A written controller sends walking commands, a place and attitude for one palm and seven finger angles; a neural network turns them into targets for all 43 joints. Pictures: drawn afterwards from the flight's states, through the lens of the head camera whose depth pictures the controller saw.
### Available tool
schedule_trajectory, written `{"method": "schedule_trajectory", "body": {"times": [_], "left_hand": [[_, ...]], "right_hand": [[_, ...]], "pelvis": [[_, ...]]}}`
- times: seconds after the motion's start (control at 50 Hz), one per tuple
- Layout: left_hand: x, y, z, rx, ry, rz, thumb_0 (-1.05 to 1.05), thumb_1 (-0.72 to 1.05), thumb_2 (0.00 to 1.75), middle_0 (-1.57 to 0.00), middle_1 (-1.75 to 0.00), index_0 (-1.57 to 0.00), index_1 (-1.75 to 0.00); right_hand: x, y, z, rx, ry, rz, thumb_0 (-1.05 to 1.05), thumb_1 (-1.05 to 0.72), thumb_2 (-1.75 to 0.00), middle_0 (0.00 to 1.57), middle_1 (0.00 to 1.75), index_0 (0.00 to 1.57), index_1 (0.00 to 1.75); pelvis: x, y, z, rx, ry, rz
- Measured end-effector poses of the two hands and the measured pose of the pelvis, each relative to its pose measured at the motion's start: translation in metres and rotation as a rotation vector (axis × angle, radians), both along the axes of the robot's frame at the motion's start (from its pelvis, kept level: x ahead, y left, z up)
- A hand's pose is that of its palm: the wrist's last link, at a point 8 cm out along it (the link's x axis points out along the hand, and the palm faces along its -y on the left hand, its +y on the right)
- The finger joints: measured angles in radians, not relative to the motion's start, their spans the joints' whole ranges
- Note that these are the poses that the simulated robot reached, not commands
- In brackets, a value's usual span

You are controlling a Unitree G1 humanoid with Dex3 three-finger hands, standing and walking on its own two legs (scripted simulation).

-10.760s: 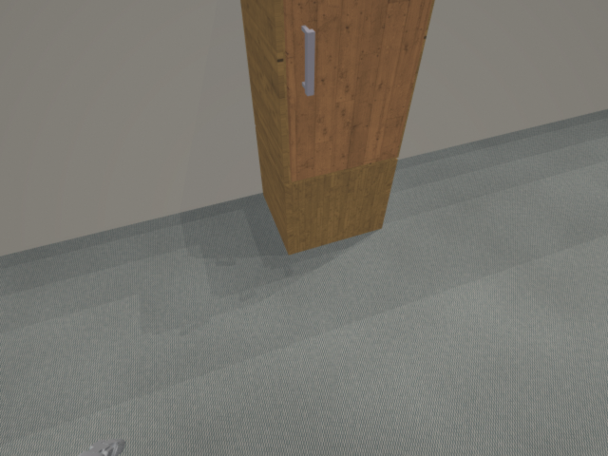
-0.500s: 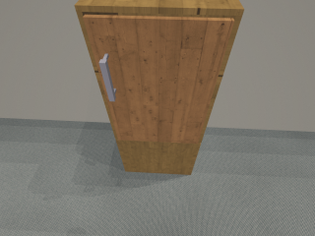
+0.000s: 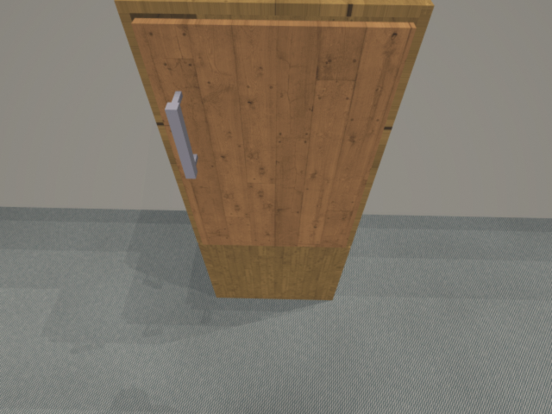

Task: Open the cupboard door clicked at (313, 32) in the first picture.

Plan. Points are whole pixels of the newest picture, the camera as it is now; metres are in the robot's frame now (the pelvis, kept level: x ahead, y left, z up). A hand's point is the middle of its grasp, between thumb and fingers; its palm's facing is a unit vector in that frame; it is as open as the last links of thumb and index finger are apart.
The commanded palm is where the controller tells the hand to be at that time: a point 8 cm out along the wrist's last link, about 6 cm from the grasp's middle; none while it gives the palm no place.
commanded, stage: come to a stop and stand still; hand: left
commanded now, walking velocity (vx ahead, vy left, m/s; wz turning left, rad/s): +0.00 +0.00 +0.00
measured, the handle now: (185, 137) +0.54 +0.19 +0.08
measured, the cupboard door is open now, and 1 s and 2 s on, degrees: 0 0 0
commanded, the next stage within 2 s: look again from close up in 0.60 s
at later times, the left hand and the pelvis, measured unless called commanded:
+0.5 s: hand out of the picture -0.03 +0.19 -0.16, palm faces +0.00 -0.97 -0.22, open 7.3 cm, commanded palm none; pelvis -0.05 +0.01 +0.01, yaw +0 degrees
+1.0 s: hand out of the picture -0.04 +0.17 -0.16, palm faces +0.01 -0.98 -0.18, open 7.3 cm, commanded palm none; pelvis -0.05 +0.00 +0.02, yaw +0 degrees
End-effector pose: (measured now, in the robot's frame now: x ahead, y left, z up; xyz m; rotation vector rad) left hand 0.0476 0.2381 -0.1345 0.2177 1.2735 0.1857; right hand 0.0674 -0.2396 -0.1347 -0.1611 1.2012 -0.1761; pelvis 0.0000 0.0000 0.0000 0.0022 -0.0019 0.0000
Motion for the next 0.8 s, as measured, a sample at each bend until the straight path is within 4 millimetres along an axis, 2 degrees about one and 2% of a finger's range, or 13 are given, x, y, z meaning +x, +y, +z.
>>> {"method": "schedule_trajectory", "body": {"times": [0.1,0.22,0.3,0.5,0.6,0.7,0.8], "left_hand": [[0.006,0.009,0.010,0.009,-0.091,-0.009,0.00,0.91,0.90,-0.20,-0.30,-0.20,-0.30],[-0.007,0.012,0.020,0.004,-0.126,-0.042,0.00,0.91,0.90,-0.20,-0.30,-0.20,-0.30],[-0.024,0.011,0.020,-0.005,-0.108,-0.047,0.00,0.91,0.90,-0.20,-0.30,-0.20,-0.30],[-0.083,0.005,0.010,-0.041,0.016,-0.012,0.00,0.91,0.90,-0.20,-0.30,-0.20,-0.30],[-0.105,-0.001,0.006,-0.060,0.077,0.004,0.00,0.91,0.90,-0.20,-0.30,-0.20,-0.30],[-0.115,-0.008,0.004,-0.075,0.108,0.014,0.00,0.91,0.90,-0.20,-0.30,-0.20,-0.30],[-0.114,-0.014,0.003,-0.084,0.107,0.018,0.00,0.91,0.90,-0.20,-0.30,-0.20,-0.30]], "right_hand": [[0.001,0.010,0.003,0.010,-0.063,0.045,0.01,-0.91,-0.90,0.19,0.30,0.20,0.30],[-0.014,0.021,0.009,0.039,-0.101,0.056,0.01,-0.91,-0.90,0.20,0.30,0.20,0.30],[-0.036,0.023,0.010,0.047,-0.074,0.057,0.01,-0.91,-0.90,0.20,0.30,0.20,0.30],[-0.101,0.008,0.009,0.009,0.085,0.023,0.01,-0.91,-0.90,0.20,0.30,0.20,0.30],[-0.123,0.006,0.010,0.003,0.146,0.009,0.01,-0.91,-0.90,0.20,0.30,0.20,0.30],[-0.129,0.008,0.010,0.010,0.171,0.005,0.01,-0.91,-0.90,0.19,0.30,0.20,0.30],[-0.123,0.013,0.010,0.025,0.163,0.009,0.01,-0.91,-0.90,0.20,0.30,0.20,0.30]], "pelvis": [[-0.012,0.006,0.000,-0.001,-0.024,-0.001],[-0.031,0.008,0.005,0.000,-0.031,-0.005],[-0.041,0.008,0.008,0.001,-0.025,-0.004],[-0.052,0.008,0.011,0.000,-0.017,0.001],[-0.053,0.006,0.012,0.000,-0.016,0.003],[-0.053,0.004,0.014,-0.001,-0.017,0.005],[-0.051,0.002,0.015,-0.002,-0.020,0.006]]}}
